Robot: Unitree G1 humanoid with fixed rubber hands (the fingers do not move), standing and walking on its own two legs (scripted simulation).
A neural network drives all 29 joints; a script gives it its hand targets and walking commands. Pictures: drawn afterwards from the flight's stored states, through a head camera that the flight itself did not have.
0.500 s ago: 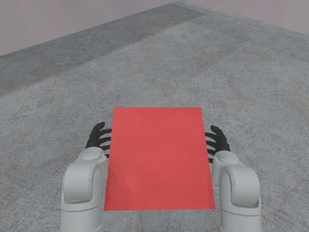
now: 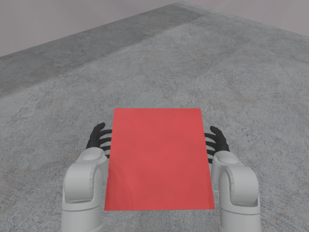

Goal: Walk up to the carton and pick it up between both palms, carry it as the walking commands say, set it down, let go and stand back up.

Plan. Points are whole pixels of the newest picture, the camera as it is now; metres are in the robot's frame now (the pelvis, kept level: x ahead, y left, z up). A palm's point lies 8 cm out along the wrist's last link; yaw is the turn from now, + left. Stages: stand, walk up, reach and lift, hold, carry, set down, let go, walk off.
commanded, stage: carry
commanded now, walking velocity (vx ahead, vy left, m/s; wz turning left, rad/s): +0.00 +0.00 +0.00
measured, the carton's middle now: (157, 163) +0.29 +0.00 +0.02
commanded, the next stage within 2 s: none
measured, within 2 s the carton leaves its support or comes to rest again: neither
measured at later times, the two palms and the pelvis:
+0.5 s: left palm (96, 152) +0.27 +0.15 +0.10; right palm (219, 155) +0.27 -0.14 +0.09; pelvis +0.00 +0.00 +0.00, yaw +0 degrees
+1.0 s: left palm (97, 152) +0.27 +0.15 +0.09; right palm (218, 155) +0.27 -0.14 +0.09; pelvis +0.01 +0.00 +0.00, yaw +0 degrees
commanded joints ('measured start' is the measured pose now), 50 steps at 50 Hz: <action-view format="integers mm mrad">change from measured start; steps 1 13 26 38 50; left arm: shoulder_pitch -363 -361 -356 -352 -328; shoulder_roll -964 -953 -929 -877 -857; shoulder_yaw -579 -567 -545 -494 -499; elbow -80 -62 -35 6 -14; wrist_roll -372 -357 -339 -315 -313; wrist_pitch -21 -38 -63 -120 -117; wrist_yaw -261 -261 -261 -252 -241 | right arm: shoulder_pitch -394 -399 -398 -398 -377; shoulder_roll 963 949 924 870 845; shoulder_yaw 564 553 529 480 488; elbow -87 -70 -43 -1 -24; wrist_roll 361 352 337 316 316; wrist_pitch -38 -58 -84 -143 -140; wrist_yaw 248 251 250 241 232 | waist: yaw -1 -1 -2 -3 -4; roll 3 4 4 5 4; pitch -214 -213 -214 -218 -217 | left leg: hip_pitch -16 -16 -12 -6 -3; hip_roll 113 113 114 114 112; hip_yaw -92 -90 -88 -88 -86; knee -105 -103 -100 -96 -94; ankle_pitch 165 161 164 162 180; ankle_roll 13 12 12 10 12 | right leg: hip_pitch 185 191 194 197 202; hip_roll -90 -89 -89 -90 -92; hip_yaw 99 98 96 93 90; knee -42 -40 -36 -33 -33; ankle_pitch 132 136 143 146 164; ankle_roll -19 -21 -22 -24 -25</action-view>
